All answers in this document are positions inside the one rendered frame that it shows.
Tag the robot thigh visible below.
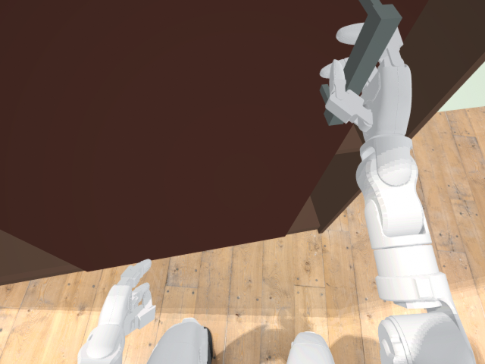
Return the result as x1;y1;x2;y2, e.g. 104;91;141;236
286;332;335;364
146;322;208;364

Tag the robot left hand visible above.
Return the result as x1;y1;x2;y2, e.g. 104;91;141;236
97;259;156;336

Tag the robot right hand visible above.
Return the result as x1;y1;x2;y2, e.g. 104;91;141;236
320;23;411;142

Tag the robot right upper arm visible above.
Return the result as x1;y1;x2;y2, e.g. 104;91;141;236
378;312;473;364

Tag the handle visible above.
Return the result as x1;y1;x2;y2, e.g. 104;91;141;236
320;0;402;126

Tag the right robot thigh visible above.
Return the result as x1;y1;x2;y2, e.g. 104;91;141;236
286;332;335;364

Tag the robot left forearm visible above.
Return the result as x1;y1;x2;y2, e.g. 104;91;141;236
77;324;125;364

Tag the robot right forearm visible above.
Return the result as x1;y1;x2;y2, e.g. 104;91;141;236
356;134;476;364

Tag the wardrobe door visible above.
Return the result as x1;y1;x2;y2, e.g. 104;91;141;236
0;0;429;271
0;230;72;277

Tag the left robot thigh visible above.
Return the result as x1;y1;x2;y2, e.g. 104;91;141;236
146;322;208;364

